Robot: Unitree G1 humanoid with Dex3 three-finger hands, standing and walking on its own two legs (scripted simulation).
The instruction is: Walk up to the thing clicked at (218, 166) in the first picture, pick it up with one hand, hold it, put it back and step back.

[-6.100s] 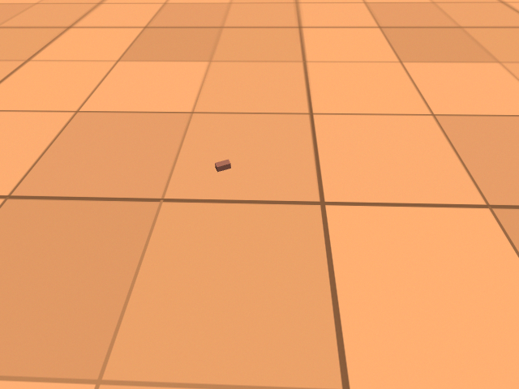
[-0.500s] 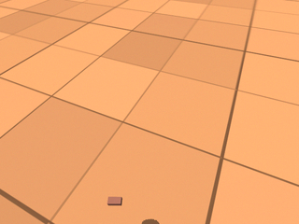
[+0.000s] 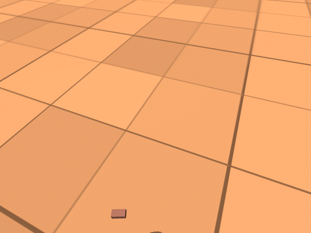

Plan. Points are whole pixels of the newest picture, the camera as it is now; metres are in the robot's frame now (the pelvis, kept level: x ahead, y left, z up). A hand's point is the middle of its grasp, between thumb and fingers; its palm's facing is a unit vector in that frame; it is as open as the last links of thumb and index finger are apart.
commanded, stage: walk up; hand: left
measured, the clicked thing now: (118, 213) +0.41 +0.28 -0.76
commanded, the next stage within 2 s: stand in 0.18 s
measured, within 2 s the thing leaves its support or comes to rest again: neither
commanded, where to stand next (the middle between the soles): +0.04 +0.00 m, yaw +2 degrees
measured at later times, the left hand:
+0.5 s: hand out of the picture +0.07 +0.24 -0.15, palm faces -0.03 -0.94 -0.34, open 7.4 cm
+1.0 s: hand out of the picture +0.03 +0.25 -0.15, palm faces -0.03 -0.94 -0.34, open 7.4 cm
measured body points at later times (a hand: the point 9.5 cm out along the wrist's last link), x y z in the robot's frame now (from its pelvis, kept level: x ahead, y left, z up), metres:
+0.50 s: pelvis -0.02 -0.01 +0.00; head -0.02 -0.01 +0.45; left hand +0.08 +0.29 -0.12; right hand +0.07 -0.31 -0.13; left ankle -0.03 +0.13 -0.74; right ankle +0.01 -0.15 -0.74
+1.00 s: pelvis -0.03 +0.00 +0.00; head -0.02 +0.00 +0.45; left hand +0.04 +0.30 -0.13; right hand +0.03 -0.31 -0.13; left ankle -0.03 +0.13 -0.74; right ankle +0.01 -0.15 -0.74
